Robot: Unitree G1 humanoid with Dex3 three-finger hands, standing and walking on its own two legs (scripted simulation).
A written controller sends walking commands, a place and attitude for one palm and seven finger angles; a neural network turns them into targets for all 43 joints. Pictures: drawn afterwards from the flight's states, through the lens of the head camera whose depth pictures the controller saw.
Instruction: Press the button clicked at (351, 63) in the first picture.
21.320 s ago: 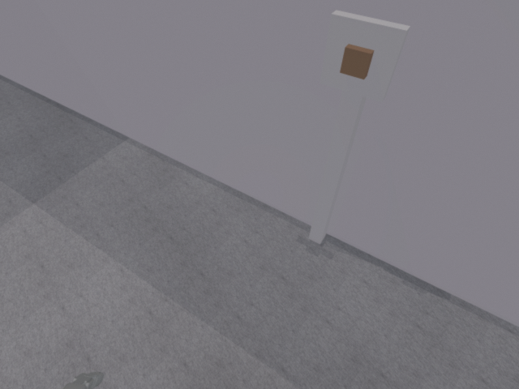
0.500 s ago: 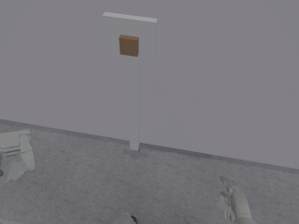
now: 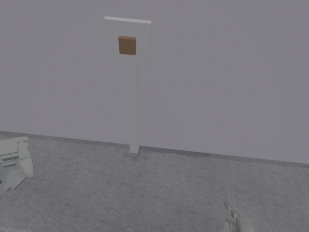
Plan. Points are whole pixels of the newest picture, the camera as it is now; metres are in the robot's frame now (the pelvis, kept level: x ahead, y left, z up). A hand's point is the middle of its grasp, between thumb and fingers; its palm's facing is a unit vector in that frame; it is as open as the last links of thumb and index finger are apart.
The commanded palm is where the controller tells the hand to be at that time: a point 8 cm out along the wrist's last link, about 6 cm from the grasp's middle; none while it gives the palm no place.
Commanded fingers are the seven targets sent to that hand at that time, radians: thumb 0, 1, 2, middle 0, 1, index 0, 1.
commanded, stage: stop stepping back and stand still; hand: left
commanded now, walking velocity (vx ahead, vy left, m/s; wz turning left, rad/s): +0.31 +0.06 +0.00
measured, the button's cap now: (127, 45) +0.76 +0.17 +0.11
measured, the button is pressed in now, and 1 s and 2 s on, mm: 0 0 0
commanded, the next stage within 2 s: let the arm hang, fingers relaxed in 0.44 s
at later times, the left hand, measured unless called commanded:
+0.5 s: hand (11, 186) +0.15 +0.26 +0.16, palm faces +0.44 -0.81 -0.40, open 3.1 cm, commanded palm +0.10 +0.29 +0.19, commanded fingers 0.00 0.90 0.90 -1.30 -1.50 -1.30 -1.50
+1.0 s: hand out of the picture -0.11 +0.21 -0.17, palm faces +0.11 -0.97 -0.23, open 4.4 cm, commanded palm none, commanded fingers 0.00 0.90 0.90 -0.42 -0.54 -0.42 -0.54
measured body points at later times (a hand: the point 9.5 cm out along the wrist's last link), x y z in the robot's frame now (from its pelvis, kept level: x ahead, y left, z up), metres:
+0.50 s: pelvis -0.02 +0.01 +0.00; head -0.04 +0.02 +0.45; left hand +0.12 +0.30 +0.19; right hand +0.13 -0.23 -0.08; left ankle +0.01 +0.11 -0.73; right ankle -0.02 -0.10 -0.73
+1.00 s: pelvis -0.04 +0.01 +0.01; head -0.02 +0.02 +0.46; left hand -0.11 +0.26 -0.15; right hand -0.02 -0.22 -0.14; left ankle +0.01 +0.11 -0.73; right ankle -0.02 -0.11 -0.73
